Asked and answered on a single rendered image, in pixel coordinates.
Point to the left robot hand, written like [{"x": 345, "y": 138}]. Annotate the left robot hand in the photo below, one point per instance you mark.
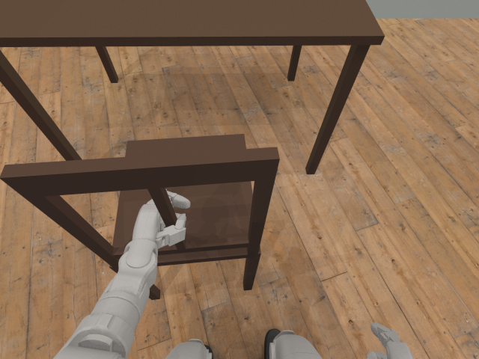
[{"x": 149, "y": 222}]

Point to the robot left forearm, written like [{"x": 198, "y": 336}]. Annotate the robot left forearm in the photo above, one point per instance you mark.
[{"x": 110, "y": 326}]

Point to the table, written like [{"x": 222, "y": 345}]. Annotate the table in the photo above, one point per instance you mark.
[{"x": 101, "y": 23}]

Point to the right robot hand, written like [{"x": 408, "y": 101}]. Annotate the right robot hand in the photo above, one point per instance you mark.
[{"x": 391, "y": 341}]

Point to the chair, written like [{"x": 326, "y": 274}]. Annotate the chair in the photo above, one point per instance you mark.
[{"x": 225, "y": 220}]

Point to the robot right foot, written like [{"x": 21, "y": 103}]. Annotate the robot right foot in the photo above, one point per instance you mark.
[{"x": 270, "y": 336}]

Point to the robot right shin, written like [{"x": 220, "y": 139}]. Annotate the robot right shin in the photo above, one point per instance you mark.
[{"x": 284, "y": 332}]

